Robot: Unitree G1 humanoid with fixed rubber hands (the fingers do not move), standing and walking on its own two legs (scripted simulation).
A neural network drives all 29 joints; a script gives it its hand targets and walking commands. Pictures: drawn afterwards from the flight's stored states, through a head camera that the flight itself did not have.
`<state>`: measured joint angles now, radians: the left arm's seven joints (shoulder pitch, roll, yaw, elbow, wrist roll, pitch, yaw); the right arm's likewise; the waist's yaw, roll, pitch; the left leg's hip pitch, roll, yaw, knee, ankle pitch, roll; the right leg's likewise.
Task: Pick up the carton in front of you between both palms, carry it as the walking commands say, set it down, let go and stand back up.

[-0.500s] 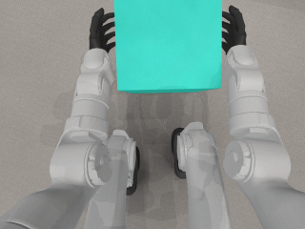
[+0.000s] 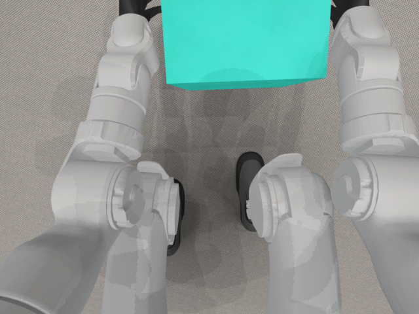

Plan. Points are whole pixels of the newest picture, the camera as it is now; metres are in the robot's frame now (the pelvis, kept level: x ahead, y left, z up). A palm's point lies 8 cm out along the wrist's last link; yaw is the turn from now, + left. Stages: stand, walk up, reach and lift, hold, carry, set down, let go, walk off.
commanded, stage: set down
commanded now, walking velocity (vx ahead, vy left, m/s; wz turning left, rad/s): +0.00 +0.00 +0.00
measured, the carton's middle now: (238, 25) +0.53 -0.10 -0.23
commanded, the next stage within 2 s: none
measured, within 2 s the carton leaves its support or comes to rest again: rests again in 0.30 s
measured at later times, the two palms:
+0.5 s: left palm (137, 23) +0.53 +0.06 -0.17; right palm (342, 19) +0.50 -0.25 -0.17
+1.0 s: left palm (133, 27) +0.53 +0.07 -0.19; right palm (342, 29) +0.49 -0.25 -0.19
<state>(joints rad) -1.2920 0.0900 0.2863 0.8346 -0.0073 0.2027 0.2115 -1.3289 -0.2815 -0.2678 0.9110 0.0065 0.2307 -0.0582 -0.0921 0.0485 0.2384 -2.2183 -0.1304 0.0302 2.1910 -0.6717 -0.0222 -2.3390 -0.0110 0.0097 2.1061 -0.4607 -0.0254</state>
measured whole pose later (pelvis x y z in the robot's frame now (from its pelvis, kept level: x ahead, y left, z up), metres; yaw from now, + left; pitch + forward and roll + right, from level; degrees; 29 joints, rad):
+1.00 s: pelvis -0.01 +0.00 -0.01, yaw +0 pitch +33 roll +2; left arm -1.45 0.17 0.26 1.06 0.06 0.11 0.09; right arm -1.44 -0.38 -0.33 1.19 0.00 0.08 0.02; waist -0.08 0.02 0.42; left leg -2.18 -0.15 0.02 2.24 -0.65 -0.03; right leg -2.29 -0.03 0.00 2.15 -0.44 -0.03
